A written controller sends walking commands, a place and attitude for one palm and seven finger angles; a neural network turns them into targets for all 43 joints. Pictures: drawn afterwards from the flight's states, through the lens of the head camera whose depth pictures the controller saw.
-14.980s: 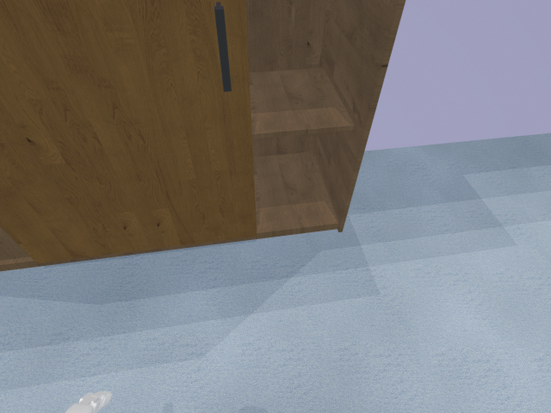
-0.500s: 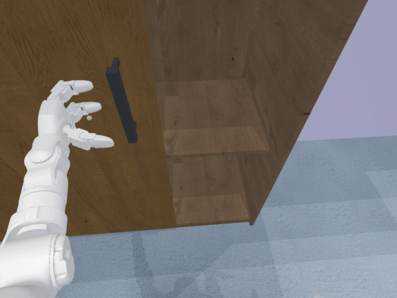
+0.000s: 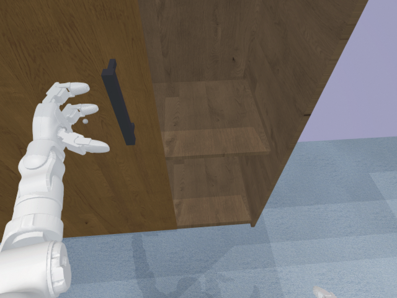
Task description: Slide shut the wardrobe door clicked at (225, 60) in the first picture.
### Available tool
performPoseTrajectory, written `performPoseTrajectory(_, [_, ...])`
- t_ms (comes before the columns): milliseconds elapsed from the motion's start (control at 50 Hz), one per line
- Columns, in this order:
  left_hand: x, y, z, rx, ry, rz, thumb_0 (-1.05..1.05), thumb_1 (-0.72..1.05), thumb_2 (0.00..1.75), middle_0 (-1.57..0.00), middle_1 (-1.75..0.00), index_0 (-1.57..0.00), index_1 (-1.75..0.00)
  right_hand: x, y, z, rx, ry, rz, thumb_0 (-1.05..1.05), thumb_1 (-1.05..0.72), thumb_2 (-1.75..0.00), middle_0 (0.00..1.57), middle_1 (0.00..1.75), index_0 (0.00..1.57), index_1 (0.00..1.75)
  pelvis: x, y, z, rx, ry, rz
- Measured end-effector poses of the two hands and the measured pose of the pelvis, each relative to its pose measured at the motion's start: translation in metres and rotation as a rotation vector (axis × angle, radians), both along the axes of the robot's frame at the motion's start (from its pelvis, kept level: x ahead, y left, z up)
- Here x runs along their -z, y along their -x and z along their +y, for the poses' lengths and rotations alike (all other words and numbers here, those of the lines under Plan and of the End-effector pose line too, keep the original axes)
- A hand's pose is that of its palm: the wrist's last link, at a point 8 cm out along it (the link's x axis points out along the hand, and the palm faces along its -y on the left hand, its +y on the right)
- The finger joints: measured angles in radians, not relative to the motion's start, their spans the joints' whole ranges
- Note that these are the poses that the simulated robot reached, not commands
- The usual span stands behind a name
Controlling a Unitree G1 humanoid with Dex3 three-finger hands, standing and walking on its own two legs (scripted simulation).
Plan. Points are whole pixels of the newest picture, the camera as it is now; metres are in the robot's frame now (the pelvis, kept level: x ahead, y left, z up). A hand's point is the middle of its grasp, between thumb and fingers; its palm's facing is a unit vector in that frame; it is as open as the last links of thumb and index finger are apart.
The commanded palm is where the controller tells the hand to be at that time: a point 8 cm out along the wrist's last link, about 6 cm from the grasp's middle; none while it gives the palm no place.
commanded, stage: move the hooked fingers beside the handle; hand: left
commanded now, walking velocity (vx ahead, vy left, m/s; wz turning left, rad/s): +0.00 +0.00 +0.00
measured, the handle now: (122, 105) +0.48 +0.17 +0.12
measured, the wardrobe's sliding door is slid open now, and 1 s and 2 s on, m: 0.38 0.38 0.38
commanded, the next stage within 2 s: none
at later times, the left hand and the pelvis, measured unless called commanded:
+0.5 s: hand (82, 126) +0.42 +0.24 +0.13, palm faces +0.11 -0.99 +0.00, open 14.0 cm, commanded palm +0.39 +0.28 +0.13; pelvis +0.00 +0.01 +0.00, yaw +0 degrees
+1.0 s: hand (79, 125) +0.41 +0.23 +0.14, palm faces +0.12 -0.99 +0.00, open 14.0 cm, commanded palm +0.38 +0.28 +0.13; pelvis -0.01 +0.02 +0.00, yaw +0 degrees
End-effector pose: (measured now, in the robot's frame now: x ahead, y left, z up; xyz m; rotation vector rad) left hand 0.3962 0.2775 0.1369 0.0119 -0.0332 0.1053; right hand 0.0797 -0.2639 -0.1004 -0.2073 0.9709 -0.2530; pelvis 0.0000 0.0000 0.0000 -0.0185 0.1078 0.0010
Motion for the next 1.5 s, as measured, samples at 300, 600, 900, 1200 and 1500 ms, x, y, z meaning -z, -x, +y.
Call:
performPoseTrajectory(300, [0.005, 0.003, 0.007, -0.033, -0.009, 0.006, -0.02, -0.5, 0.3, -0.3, -1.2, -0.3, -1.2, 0.0, 0.003, 0.013, 0.01, -0.022, 0.004, 0.01, -0.9, -0.9, 0.2, 0.3, 0.2, 0.3, 0.0, -0.004, 0.007, 0.015, -0.001, -0.006])
performPoseTrajectory(600, [0.011, 0.002, 0.008, -0.011, 0.018, 0.03, -0.02, -0.5, 0.3, -0.3, -1.2, -0.29, -1.2, -0.002, 0.006, 0.017, 0.003, 0.001, 0.008, 0.01, -0.9, -0.9, 0.2, 0.3, 0.2, 0.3, 0.0, 0.002, 0.015, 0.007, 0.006, -0.004])
performPoseTrajectory(900, [0.018, 0.014, 0.017, -0.015, 0.022, 0.07, -0.02, -0.5, 0.3, -0.3, -1.2, -0.29, -1.2, -0.002, 0.006, 0.023, -0.013, -0.007, -0.007, 0.01, -0.9, -0.9, 0.2, 0.3, 0.2, 0.3, 0.0, 0.007, 0.018, 0.001, 0.01, -0.013])
performPoseTrajectory(1200, [0.014, -0.001, 0.011, -0.012, 0.028, 0.107, -0.02, -0.5, 0.3, -0.3, -1.2, -0.3, -1.2, -0.003, 0.012, 0.021, 0.003, -0.012, -0.013, 0.01, -0.9, -0.9, 0.2, 0.3, 0.2, 0.3, 0.0, 0.006, 0.015, 0.01, 0.006, -0.006])
performPoseTrajectory(1500, [0.006, -0.001, 0.009, 0.007, 0.016, 0.072, -0.02, -0.5, 0.3, -0.3, -1.2, -0.3, -1.2, 0.0, 0.011, 0.013, 0.012, -0.007, 0.013, 0.01, -0.9, -0.9, 0.2, 0.3, 0.2, 0.3, 0.0, 0.001, 0.011, 0.003, 0.006, -0.005])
